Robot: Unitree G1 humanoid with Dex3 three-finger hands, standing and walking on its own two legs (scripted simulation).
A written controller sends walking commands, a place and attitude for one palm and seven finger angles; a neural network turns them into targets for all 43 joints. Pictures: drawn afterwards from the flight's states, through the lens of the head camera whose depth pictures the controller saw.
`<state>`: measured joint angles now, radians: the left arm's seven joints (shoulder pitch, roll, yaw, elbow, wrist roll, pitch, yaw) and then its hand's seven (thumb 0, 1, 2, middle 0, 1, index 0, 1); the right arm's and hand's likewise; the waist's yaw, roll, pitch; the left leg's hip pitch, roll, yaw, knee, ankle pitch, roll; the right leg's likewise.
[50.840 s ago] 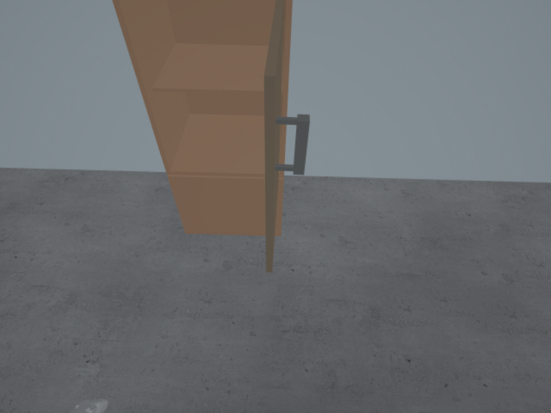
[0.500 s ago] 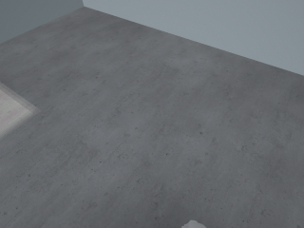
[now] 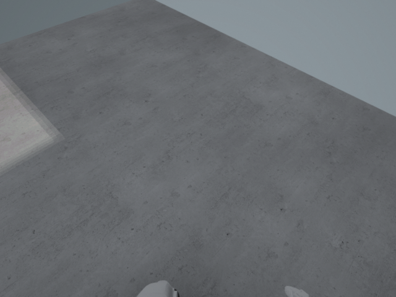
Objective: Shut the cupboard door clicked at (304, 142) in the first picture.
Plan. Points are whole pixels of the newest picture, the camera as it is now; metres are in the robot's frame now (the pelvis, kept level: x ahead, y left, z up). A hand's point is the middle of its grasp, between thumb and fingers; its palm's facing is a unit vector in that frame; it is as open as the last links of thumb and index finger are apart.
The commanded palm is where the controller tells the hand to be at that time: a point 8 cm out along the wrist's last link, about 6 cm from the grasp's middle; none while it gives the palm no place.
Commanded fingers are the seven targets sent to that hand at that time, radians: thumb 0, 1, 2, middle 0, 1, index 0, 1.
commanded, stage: turn to face it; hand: left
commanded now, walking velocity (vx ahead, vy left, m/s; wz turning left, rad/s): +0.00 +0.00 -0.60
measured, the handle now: out of the picture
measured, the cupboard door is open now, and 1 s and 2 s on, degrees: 27 27 27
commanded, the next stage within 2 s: none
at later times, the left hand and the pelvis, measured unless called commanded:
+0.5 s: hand (121, 282) +0.15 +0.19 -0.15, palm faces -0.21 -0.94 -0.27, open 7.4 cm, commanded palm none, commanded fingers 0.00 0.90 0.90 -0.20 -0.30 -0.20 -0.30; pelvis +0.06 +0.00 +0.02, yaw -17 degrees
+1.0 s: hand (172, 219) +0.31 +0.10 -0.14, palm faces -0.58 -0.77 -0.27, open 7.4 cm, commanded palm none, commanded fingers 0.00 0.90 0.90 -0.20 -0.30 -0.20 -0.30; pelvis +0.08 +0.01 +0.00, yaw -36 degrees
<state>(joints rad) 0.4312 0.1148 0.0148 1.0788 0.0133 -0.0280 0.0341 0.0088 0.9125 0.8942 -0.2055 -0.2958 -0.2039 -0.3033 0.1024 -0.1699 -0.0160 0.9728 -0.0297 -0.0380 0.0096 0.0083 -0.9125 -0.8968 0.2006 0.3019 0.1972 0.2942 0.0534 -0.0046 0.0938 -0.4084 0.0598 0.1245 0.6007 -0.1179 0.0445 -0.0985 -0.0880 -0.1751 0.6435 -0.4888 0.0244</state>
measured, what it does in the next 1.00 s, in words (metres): steps on the spot, turning right: right foot, then left foot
